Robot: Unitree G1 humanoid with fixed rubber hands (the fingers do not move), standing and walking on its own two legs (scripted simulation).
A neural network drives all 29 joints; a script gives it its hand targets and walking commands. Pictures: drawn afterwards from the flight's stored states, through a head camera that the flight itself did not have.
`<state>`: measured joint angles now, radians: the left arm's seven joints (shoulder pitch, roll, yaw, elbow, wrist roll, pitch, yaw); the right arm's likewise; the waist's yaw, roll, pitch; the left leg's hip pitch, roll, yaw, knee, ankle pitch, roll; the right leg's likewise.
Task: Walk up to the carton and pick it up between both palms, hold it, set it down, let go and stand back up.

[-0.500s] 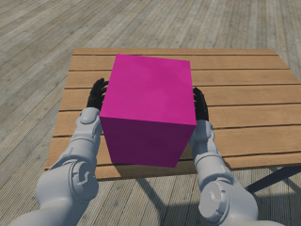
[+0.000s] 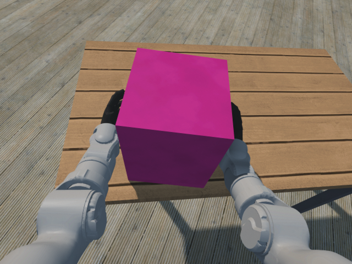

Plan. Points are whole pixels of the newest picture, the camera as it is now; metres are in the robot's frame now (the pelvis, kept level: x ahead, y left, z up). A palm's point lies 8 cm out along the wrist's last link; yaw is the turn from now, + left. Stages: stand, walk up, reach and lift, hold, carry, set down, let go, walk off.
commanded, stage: set down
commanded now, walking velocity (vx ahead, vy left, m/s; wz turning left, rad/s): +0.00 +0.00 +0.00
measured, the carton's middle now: (173, 124) +0.43 +0.02 +0.04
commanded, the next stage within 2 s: none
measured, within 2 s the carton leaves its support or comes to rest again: neither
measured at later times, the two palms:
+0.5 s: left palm (99, 154) +0.35 +0.18 +0.03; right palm (242, 169) +0.32 -0.13 +0.03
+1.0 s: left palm (89, 179) +0.29 +0.19 +0.03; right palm (258, 194) +0.26 -0.16 +0.04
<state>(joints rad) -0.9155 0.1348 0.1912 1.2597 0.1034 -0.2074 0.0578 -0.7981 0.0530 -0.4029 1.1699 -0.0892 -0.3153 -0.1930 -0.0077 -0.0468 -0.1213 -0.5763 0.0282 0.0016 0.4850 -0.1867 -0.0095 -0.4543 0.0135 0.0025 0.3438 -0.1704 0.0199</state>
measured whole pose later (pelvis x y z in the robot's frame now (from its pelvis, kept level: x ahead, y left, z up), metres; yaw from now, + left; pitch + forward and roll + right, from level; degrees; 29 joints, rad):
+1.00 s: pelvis -0.05 +0.00 +0.00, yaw +0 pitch +2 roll -3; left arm -0.44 0.17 0.01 0.81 -0.10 -0.04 0.03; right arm -0.32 0.04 -0.13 0.69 0.11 -0.05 -0.21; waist -0.01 -0.04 -0.07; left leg -0.37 0.03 0.00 0.49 -0.15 0.00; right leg -0.25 0.02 0.00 0.37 -0.14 0.02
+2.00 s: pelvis -0.02 -0.02 +0.01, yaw +1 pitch -5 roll -1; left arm 0.23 0.23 0.05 0.11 -0.12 0.17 -0.03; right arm 0.40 0.04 0.01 -0.05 0.14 0.12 -0.17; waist -0.01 -0.04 0.02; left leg -0.16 0.03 0.00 0.43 -0.18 0.00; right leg -0.07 0.01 0.00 0.37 -0.21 0.01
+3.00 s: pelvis -0.01 -0.02 +0.01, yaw +1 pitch -4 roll -1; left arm 0.30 0.23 0.00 0.31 -0.10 0.16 0.01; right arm 0.25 -0.03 0.01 0.50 0.04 -0.09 -0.04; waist -0.01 -0.04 0.05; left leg -0.15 0.02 0.00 0.42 -0.20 0.00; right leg -0.07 0.01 0.00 0.37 -0.23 0.01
